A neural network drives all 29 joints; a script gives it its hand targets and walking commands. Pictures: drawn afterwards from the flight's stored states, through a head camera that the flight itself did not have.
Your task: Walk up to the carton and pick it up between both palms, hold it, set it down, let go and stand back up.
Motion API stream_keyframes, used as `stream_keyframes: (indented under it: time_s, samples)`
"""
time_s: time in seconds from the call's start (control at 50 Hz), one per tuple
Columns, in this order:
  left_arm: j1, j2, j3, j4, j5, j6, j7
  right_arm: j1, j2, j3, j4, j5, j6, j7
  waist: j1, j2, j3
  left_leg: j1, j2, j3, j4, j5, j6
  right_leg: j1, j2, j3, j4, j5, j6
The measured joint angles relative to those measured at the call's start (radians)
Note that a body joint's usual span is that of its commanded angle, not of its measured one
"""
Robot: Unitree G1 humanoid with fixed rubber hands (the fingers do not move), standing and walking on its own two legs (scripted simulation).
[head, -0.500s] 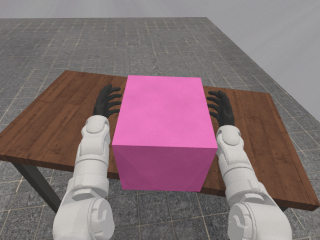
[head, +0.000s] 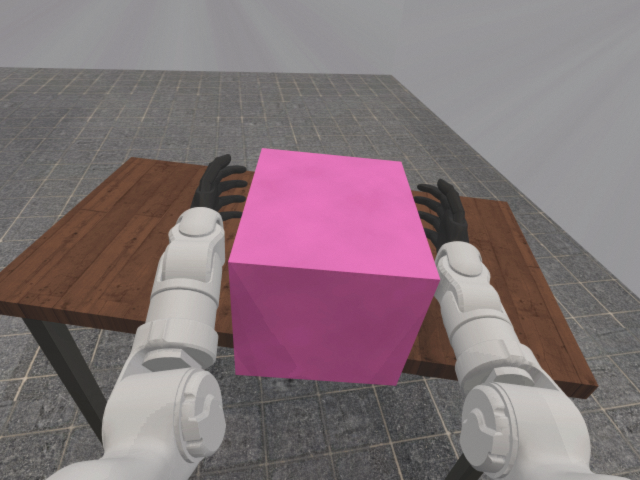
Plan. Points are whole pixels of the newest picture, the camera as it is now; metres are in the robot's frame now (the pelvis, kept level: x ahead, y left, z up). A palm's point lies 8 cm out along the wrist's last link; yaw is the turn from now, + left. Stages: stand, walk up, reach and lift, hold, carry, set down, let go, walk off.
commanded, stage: reach and lift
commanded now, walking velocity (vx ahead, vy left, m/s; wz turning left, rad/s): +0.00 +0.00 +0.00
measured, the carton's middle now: (325, 259) +0.42 +0.00 +0.10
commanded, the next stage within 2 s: hold in 1.74 s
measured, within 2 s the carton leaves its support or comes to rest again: neither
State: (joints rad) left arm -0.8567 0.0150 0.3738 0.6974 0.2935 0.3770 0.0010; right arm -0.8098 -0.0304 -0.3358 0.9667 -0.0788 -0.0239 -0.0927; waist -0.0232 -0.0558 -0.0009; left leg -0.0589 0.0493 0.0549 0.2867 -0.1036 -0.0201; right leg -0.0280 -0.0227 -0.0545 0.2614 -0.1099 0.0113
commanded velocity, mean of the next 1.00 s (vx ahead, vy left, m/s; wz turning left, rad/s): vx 0.00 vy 0.00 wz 0.00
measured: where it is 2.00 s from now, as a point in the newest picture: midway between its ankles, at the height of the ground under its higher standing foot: outside the picture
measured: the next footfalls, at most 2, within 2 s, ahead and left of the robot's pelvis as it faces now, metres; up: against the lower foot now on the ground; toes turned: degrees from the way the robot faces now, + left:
none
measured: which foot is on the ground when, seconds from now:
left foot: down 0.00-1.00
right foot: down 0.00-1.00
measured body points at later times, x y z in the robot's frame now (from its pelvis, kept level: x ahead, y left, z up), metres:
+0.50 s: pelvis +0.02 +0.00 +0.00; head -0.04 +0.02 +0.44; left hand +0.42 +0.15 +0.23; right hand +0.41 -0.17 +0.22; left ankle +0.04 +0.13 -0.75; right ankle +0.03 -0.13 -0.75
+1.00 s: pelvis +0.03 +0.00 +0.00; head -0.04 +0.01 +0.44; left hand +0.41 +0.16 +0.26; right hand +0.41 -0.16 +0.26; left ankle +0.04 +0.13 -0.75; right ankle +0.03 -0.13 -0.75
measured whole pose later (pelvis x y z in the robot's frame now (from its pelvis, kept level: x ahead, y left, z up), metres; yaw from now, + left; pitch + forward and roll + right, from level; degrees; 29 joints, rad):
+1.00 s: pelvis +0.03 +0.00 +0.00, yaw +1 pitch -9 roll +0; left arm -0.82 0.05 0.37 0.24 0.30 0.80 -0.07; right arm -0.88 -0.12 -0.03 0.64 0.27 0.39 -0.20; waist -0.10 -0.04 -0.01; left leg 0.01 0.05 0.03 0.31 -0.16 -0.03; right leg 0.05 -0.02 -0.07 0.28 -0.17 0.01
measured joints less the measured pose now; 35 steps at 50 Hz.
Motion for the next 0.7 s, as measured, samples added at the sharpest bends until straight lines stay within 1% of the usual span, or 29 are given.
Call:
stream_keyframes:
  time_s: [0.06, 0.12, 0.18, 0.3, 0.36, 0.52, 0.6, 0.7]
  samples:
    - [-0.044, -0.001, 0.015, 0.029, 0.021, 0.005, 0.001, -0.03, -0.012, -0.018, 0.013, -0.009, 0.013, 0.009, 0.01, -0.001, 0.007, 0.002, -0.001, 0.003, -0.006, 0.008, 0.001, -0.003, -0.001, 0.002, 0.002, 0.005, 0.0]
    - [-0.061, 0.004, 0.026, 0.028, 0.037, 0.041, -0.003, -0.064, -0.015, -0.036, 0.03, -0.027, 0.043, 0.021, 0.016, -0.005, 0.018, 0.015, -0.002, 0.01, -0.021, 0.016, 0.002, 0.002, -0.002, 0.007, -0.001, 0.009, 0.001]
    - [-0.05, 0.01, 0.018, -0.01, 0.029, 0.07, -0.006, -0.077, -0.009, -0.04, 0.029, -0.019, 0.056, 0.024, 0.006, -0.009, 0.013, 0.014, -0.002, 0.008, -0.03, 0.021, 0.001, 0.001, -0.002, 0.004, -0.008, 0.011, -0.001]
    - [-0.04, 0.008, 0.007, -0.069, 0.025, 0.097, -0.006, -0.082, -0.019, 0.0, 0.001, 0.021, 0.07, 0.021, -0.01, -0.014, 0.007, 0.016, 0.001, 0.002, -0.024, 0.01, -0.003, 0.012, 0.001, -0.003, -0.014, 0.004, -0.003]
    - [-0.016, 0.003, 0.004, -0.118, 0.025, 0.126, -0.009, -0.075, -0.026, 0.046, -0.02, 0.057, 0.095, 0.013, -0.019, -0.011, 0.013, 0.033, 0.004, 0.003, -0.017, -0.003, -0.004, 0.031, 0.003, -0.002, -0.016, -0.003, -0.004]
    - [0.052, 0.001, -0.025, -0.292, 0.006, 0.227, -0.011, -0.043, -0.058, 0.211, -0.126, 0.203, 0.169, -0.034, -0.054, 0.003, 0.016, 0.065, 0.004, -0.01, 0.013, -0.039, -0.007, 0.077, 0.003, -0.014, 0.0, -0.036, -0.004]
    - [0.049, 0.01, -0.025, -0.326, 0.008, 0.287, -0.022, -0.054, -0.073, 0.255, -0.166, 0.248, 0.239, -0.054, -0.067, 0.006, 0.021, 0.081, 0.0, -0.019, 0.017, -0.046, -0.008, 0.093, 0.0, -0.022, 0.009, -0.05, -0.003]
    - [0.058, 0.021, -0.026, -0.381, 0.005, 0.334, -0.04, -0.061, -0.084, 0.289, -0.228, 0.293, 0.306, -0.075, -0.079, 0.012, 0.016, 0.083, -0.002, -0.022, 0.017, -0.049, -0.008, 0.094, -0.001, -0.023, 0.014, -0.057, -0.003]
